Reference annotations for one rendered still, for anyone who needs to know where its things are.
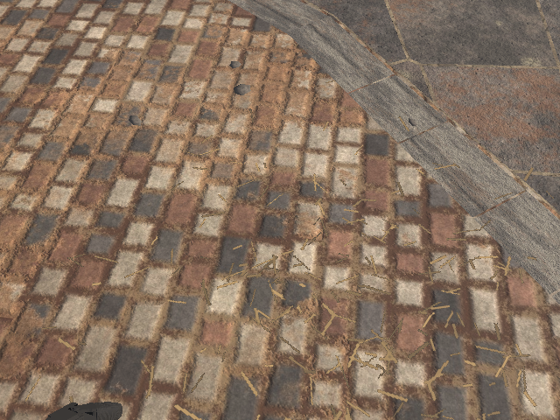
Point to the left robot hand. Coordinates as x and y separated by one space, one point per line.
89 411

